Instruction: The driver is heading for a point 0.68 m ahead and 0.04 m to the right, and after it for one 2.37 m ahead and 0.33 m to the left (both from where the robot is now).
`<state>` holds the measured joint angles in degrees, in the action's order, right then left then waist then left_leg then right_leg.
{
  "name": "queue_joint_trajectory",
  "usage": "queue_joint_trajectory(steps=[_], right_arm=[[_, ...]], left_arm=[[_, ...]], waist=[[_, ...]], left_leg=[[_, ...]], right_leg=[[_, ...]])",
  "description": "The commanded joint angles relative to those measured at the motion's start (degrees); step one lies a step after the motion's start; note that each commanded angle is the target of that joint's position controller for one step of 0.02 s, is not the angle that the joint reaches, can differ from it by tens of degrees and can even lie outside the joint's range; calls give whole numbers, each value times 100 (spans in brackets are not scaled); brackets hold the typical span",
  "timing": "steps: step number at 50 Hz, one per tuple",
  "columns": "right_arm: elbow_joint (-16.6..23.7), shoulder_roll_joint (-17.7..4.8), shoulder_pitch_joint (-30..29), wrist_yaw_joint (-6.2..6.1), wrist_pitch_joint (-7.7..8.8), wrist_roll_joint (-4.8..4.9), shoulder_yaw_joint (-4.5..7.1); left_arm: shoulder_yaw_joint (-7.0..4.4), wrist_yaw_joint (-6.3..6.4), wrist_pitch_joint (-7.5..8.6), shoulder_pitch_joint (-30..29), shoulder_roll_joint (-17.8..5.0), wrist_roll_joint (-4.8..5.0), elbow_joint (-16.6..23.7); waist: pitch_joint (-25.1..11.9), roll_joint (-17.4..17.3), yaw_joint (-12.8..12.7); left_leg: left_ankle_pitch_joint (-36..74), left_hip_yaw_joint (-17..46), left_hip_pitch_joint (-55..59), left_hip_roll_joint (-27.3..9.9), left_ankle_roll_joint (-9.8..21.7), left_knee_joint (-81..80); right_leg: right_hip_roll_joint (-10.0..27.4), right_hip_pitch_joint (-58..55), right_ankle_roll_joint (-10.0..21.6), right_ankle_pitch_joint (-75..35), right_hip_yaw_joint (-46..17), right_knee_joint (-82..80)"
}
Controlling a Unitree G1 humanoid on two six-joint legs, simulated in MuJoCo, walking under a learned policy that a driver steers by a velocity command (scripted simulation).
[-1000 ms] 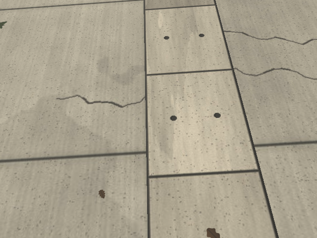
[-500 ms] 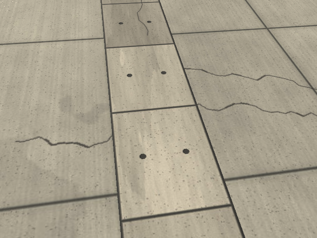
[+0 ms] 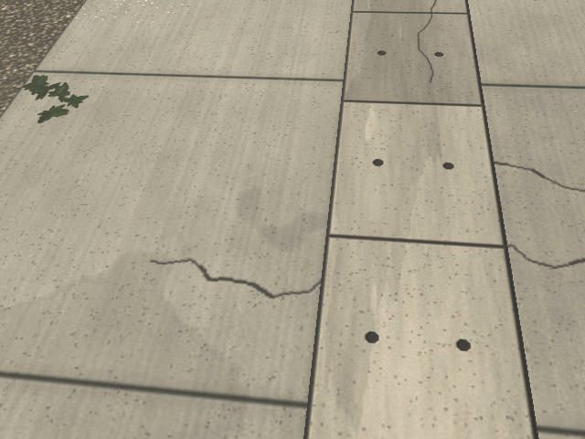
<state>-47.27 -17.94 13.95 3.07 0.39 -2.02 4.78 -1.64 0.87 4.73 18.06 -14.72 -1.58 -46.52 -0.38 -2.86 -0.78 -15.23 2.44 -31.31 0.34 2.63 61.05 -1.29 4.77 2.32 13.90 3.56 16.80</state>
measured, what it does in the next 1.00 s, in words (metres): walks ahead: left foot, then right foot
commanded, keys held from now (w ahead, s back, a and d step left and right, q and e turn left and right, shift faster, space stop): w+q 0.10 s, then w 0.08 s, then w+e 0.62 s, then q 0.20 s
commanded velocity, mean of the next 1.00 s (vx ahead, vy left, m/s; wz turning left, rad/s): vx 0.46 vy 0.00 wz -0.08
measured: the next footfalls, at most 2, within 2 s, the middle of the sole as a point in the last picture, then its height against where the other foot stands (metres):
left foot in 0.26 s outside the picture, level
right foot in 0.80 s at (346, 404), level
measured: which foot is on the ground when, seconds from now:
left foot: up 0.00-0.24, down 0.26-0.82, up 0.84-1.00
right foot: down 0.00-0.26, up 0.28-0.78, down 0.80-1.00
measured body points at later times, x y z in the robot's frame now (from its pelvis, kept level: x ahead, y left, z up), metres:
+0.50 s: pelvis +0.27 +0.06 +0.00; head +0.29 +0.07 +0.45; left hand +0.30 +0.32 -0.15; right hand +0.34 -0.20 -0.13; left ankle +0.25 +0.11 -0.75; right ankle +0.31 -0.10 -0.66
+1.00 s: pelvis +0.53 +0.01 -0.01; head +0.57 -0.01 +0.44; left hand +0.66 +0.25 -0.13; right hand +0.56 -0.25 -0.15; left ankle +0.54 +0.16 -0.66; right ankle +0.55 -0.03 -0.75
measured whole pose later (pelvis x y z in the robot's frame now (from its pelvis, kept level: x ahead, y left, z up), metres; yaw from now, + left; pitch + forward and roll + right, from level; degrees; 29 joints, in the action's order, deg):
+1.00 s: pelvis +0.53 +0.01 -0.01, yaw -8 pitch -1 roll +0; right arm -51.2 -13.2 14.1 -0.5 2.0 -0.9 2.1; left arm -2.5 0.0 3.2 12.0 -13.3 -1.0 -52.0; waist 5.4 -1.1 1.1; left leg -18.8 1.9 -28.3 -2.8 1.1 65.5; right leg -4.7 10.8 7.4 10.3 6.2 21.5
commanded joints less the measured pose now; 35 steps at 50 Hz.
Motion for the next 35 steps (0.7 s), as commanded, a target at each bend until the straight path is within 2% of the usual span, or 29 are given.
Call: queue_joint_trajectory(steps=[1, 4, 6, 8, 10, 11, 12, 13, 14, 15, 16, 17, 18, 19, 20, 23, 27, 30, 33, 35], right_arm=[[565, -109, -596, 106, 10, -9, -37], [836, 41, -1238, 199, 31, -4, -158], [1007, 126, -1663, 252, 47, -7, -244], [1066, 112, -1770, 224, 52, -33, -281], [941, 31, -1418, 108, 77, -77, -267], [769, -93, -901, 40, 107, -94, -220], [456, -257, -15, -38, 164, -134, -148], [185, -615, 895, -140, 205, -246, -27], [192, -1210, 1106, -229, 214, -305, 97], [273, -1118, 1284, -292, 157, -18, 127], [177, -891, 617, -324, 169, 61, 56], [166, -499, 255, -307, 230, 65, -49], [137, -265, 50, -296, 303, 53, -113], [100, -106, -55, -306, 350, 80, -162], [63, -23, -23, -298, 409, 74, -188], [-114, -126, 183, -286, 577, 117, -147], [-277, -43, 466, -319, 598, 103, -165], [-384, -79, 631, -358, 596, 114, -179], [-560, -182, 997, -428, 554, 102, -171], [-634, -276, 1075, -472, 499, 81, -161]], left_arm=[[-146, -33, 113, 404, -589, 33, 68], [-124, -46, 109, 356, -532, 31, -22], [-134, -38, 118, 485, -619, 37, -133], [-142, -26, 106, 687, -714, 45, -308], [-138, -4, 70, 851, -831, 69, -500], [-135, 6, 29, 894, -906, 67, -588], [-123, 9, -18, 866, -946, 101, -634], [-66, -20, -20, 836, -828, 140, -538], [114, -137, -39, 1419, 27, 255, -283], [-134, -48, -70, 981, -826, 216, -345], [-171, -48, -50, 436, -824, 235, -164], [-122, -72, -21, 383, -644, 213, -180], [-131, -82, -86, 462, -544, 150, -316], [-120, -112, -200, 709, -438, 43, -443], [-114, -155, -290, 846, -309, 6, -536], [-150, -268, -409, 522, -164, 1, -447], [-162, -337, -409, -369, -131, 13, -154], [-83, -394, -368, -1005, -4, 4, 60], [-32, -445, -363, -1555, 9, -26, 293], [-45, -449, -360, -1620, -51, -40, 373]], waist=[[324, 892, -115], [530, 885, -141], [622, 864, -221], [617, 839, -197], [337, 918, 13], [42, 941, 281], [-409, 855, 704], [-996, 613, 1074], [-2007, -897, 666], [-2287, -24, 1030], [-1100, 56, 686], [-401, 63, 451], [-75, 94, 245], [62, -25, 53], [70, -58, -16], [305, -71, -106], [579, -93, 23], [665, -63, 152], [729, -18, 321], [661, -42, 272]], left_leg=[[397, -27, -1442, -209, -91, 94], [978, -359, -1118, -209, -113, -989], [1171, -630, -633, -168, -8, -1831], [1026, -839, -155, -9, 193, -2384], [691, -969, 623, 320, 480, -2626], [530, -950, 1237, 474, 634, -2786], [729, -893, 2406, 538, 798, -3233], [519, -169, 3982, -245, 1018, -3278], [865, 2738, 5909, -2546, 1754, -3343], [872, 3557, 5450, -2641, 1831, -3946], [997, 2350, 4497, -2260, 1534, -4210], [1363, 1703, 3602, -1993, 1285, -4493], [1615, 1159, 3048, -1709, 1014, -4676], [1723, 721, 2563, -1511, 864, -4857], [1737, 495, 2325, -1451, 805, -4999], [1794, -30, 2250, -1341, 716, -5350], [2062, -658, 2487, -1195, 596, -5473], [2558, -1061, 2643, -1157, 503, -5396], [3183, -1274, 3199, -1334, 453, -5236], [4212, -1433, 3622, -1434, 387, -4857]], right_leg=[[1472, -773, 489, -2351, -708, -634], [1293, -424, 452, -2645, -116, -735], [1309, -265, 420, -2825, 98, -790], [1424, -426, 408, -3564, 204, -664], [1532, -691, 417, -5470, 292, -2], [1543, -781, 422, -6086, 296, 681], [1448, -473, 376, -5914, 381, 1731], [1265, 617, 329, -4220, 361, 3174], [280, 2743, 97, 1563, 341, 5611], [-43, 3036, 160, 1645, -702, 6407], [310, 3321, 208, 939, -844, 6127], [512, 3161, 217, 604, -702, 5650], [634, 2867, 193, 455, -699, 5307], [674, 2492, 131, 384, -661, 5136], [665, 2257, 105, 323, -646, 5055], [705, 2646, 69, -126, -590, 4798], [734, 3375, -4, -1022, -471, 4047], [624, 3233, 10, -1534, -136, 2981], [500, 3187, 174, -1483, 228, 2290], [311, 3006, 355, -1096, 402, 2024]])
